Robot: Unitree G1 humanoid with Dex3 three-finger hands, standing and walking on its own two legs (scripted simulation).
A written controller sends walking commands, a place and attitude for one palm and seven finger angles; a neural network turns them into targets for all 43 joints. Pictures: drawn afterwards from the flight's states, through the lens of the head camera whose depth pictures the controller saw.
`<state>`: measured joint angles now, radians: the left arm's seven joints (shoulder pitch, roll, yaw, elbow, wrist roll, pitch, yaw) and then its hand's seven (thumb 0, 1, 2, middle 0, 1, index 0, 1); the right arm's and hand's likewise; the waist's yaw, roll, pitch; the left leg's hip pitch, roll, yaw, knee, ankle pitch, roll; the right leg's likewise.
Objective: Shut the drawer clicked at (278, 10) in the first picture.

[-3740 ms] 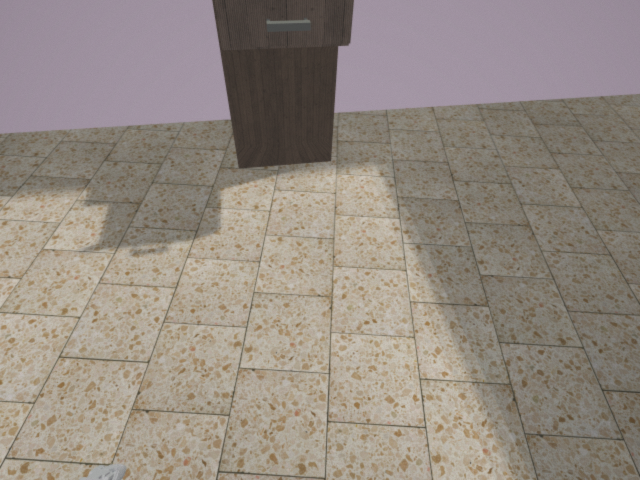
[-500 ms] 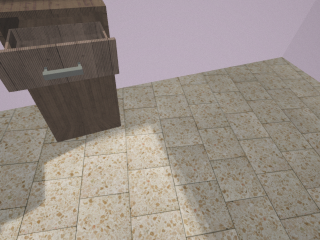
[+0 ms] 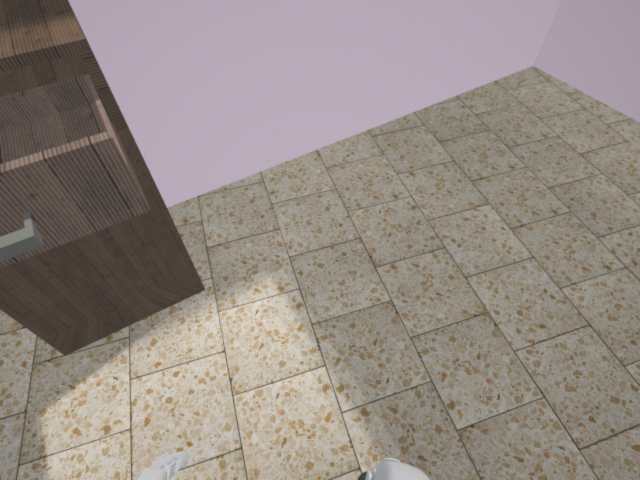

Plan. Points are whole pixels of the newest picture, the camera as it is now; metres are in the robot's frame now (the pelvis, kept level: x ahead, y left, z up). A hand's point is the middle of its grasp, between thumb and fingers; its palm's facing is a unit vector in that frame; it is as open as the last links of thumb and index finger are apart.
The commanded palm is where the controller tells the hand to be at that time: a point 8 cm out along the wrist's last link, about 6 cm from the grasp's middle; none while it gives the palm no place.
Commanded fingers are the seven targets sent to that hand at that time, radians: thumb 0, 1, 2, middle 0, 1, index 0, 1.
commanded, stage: turn to face it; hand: left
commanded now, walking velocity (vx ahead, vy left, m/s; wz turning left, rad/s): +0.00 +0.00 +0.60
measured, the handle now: out of the picture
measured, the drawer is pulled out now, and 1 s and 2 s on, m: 0.29 0.29 0.29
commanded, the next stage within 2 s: take the last steps up to it in 0.82 s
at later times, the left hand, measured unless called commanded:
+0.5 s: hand out of the picture +0.06 +0.26 -0.16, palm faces +0.32 -0.92 -0.23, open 7.4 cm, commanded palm none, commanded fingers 0.00 0.90 0.90 -0.20 -0.30 -0.20 -0.30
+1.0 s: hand out of the picture -0.01 +0.16 -0.13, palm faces +0.50 -0.83 -0.25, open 7.4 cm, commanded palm none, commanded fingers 0.00 0.90 0.90 -0.20 -0.30 -0.20 -0.30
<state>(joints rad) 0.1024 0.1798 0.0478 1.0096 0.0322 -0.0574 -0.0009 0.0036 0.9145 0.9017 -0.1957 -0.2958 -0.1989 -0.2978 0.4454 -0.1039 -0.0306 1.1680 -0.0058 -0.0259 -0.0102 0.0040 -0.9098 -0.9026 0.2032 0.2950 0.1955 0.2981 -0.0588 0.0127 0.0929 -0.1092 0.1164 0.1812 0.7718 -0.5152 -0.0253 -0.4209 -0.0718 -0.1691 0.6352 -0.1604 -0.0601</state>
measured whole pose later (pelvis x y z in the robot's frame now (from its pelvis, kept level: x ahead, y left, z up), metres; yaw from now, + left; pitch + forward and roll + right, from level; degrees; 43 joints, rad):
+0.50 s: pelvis +0.04 +0.03 +0.01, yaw +16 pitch +0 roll -1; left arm 0.17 0.25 0.09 0.94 0.02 0.05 0.01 0.00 0.91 0.90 -0.20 -0.30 -0.20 -0.30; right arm 0.19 -0.22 -0.06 0.91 -0.03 0.01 0.00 0.00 -0.91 -0.90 0.20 0.29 0.19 0.30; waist -0.01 -0.03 0.05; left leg -0.34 0.03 0.08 0.59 -0.26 0.04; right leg -0.51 -0.09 -0.08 1.11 -0.41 0.08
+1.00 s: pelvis +0.05 -0.02 +0.02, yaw +29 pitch -1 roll +2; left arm 0.26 0.16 0.02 0.96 0.04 0.00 0.02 0.00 0.90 0.90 -0.20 -0.30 -0.21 -0.30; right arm 0.15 -0.23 -0.07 0.98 -0.01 0.08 0.02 0.01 -0.91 -0.90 0.20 0.29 0.19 0.30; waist 0.02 0.01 0.06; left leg -0.38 0.02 0.02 0.92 -0.44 -0.05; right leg -0.22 -0.09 -0.16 0.49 -0.25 -0.02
